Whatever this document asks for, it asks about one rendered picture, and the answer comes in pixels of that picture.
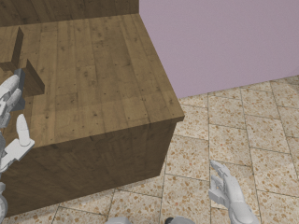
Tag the robot left hand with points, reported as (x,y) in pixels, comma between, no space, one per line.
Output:
(18,148)

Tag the tap lever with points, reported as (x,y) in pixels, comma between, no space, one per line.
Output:
(21,103)

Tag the counter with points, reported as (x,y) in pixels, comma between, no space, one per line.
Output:
(98,102)

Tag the right robot forearm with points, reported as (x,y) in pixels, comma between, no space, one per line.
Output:
(241,213)

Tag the robot right hand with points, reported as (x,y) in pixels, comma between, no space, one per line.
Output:
(228,191)

